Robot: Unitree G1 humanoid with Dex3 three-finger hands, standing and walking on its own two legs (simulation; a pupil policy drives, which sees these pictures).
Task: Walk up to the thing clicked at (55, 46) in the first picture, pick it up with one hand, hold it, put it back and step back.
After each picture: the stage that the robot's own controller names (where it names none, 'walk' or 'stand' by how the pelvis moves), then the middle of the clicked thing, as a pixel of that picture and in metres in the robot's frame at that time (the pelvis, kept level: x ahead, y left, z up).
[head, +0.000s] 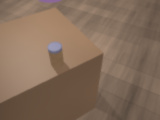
stand; (56, 55) +0.58 +0.15 -0.06
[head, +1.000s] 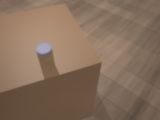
rise first; (45, 57) +0.52 +0.20 -0.04
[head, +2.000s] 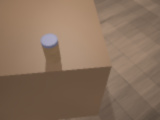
rise first; (51, 49) +0.51 +0.17 -0.02
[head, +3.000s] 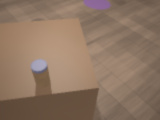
stand; (41, 73) +0.47 +0.20 -0.05
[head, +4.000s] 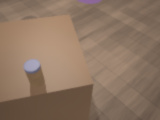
stand; (34, 73) +0.46 +0.22 -0.06
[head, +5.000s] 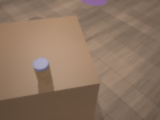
stand; (43, 71) +0.48 +0.19 -0.07
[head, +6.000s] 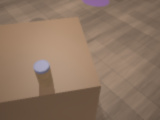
stand; (43, 74) +0.47 +0.19 -0.07
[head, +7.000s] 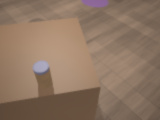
stand; (43, 74) +0.47 +0.19 -0.07
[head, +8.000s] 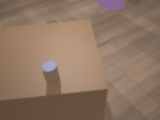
rise first; (51, 74) +0.47 +0.19 -0.06
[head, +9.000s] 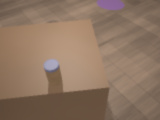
go down; (53, 73) +0.48 +0.18 -0.06
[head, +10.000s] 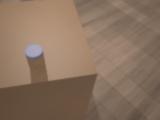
go down; (36, 59) +0.49 +0.17 -0.03
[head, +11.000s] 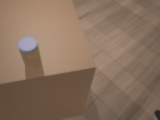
go down; (30, 53) +0.49 +0.17 -0.01
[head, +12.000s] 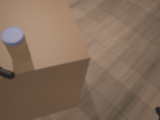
close in; (17, 46) +0.49 +0.19 +0.02
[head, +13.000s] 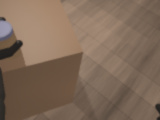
close; (6, 41) +0.50 +0.19 +0.04
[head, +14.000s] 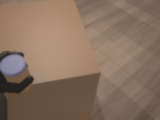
lift; (17, 74) +0.36 +0.20 +0.07
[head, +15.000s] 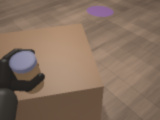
lift; (28, 73) +0.32 +0.17 +0.16
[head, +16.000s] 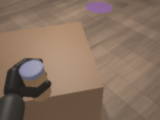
hold; (36, 81) +0.33 +0.16 +0.11
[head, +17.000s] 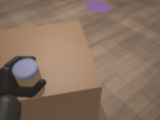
crouch; (30, 80) +0.32 +0.17 +0.12
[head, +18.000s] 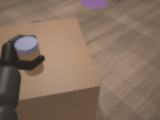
crouch; (30, 57) +0.41 +0.18 +0.13
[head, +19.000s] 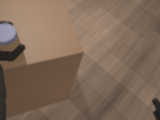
lower; (9, 44) +0.48 +0.18 +0.02
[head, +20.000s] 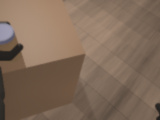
lower; (6, 44) +0.48 +0.19 +0.03
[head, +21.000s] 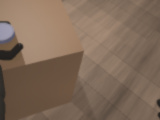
lower; (7, 44) +0.49 +0.19 +0.04
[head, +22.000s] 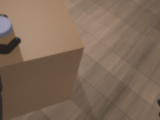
lower; (4, 38) +0.50 +0.19 +0.04
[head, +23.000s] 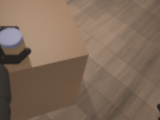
loosen; (14, 48) +0.47 +0.18 +0.03
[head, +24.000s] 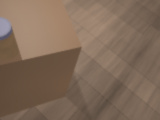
rise; (3, 40) +0.48 +0.18 +0.04
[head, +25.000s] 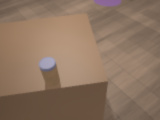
sink last; (49, 72) +0.46 +0.18 -0.02
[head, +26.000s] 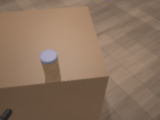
stand; (50, 65) +0.47 +0.17 -0.01
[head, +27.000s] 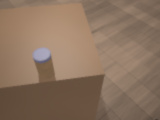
stand; (44, 64) +0.46 +0.17 +0.00
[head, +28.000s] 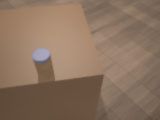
stand; (43, 64) +0.46 +0.17 +0.00
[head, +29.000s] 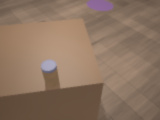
stand; (50, 73) +0.48 +0.17 -0.06
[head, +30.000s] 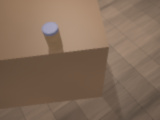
walk; (52, 37) +0.57 +0.17 -0.04
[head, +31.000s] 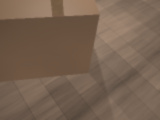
walk; (57, 2) +0.86 +0.13 -0.05
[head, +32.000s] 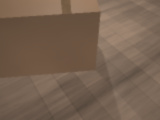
stand; (65, 2) +1.07 +0.16 -0.05
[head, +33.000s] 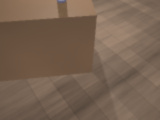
stand; (62, 6) +1.06 +0.17 -0.07
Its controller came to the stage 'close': yes
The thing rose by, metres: 0.19
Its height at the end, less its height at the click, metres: +0.00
